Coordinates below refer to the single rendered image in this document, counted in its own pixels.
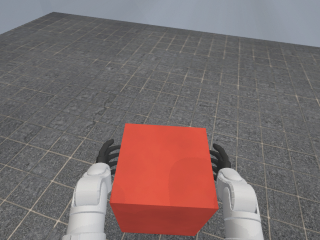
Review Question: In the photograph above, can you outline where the robot left forearm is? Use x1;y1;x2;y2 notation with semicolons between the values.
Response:
62;162;112;240

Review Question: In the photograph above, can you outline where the robot right forearm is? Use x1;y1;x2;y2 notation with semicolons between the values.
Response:
216;168;264;240

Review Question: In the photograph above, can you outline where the right robot hand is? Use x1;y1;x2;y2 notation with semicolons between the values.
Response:
209;143;231;181

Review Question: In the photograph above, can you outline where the carton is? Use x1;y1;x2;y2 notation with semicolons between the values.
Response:
109;123;219;236

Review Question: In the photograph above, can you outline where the left robot hand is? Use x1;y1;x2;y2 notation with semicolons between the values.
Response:
95;139;121;175

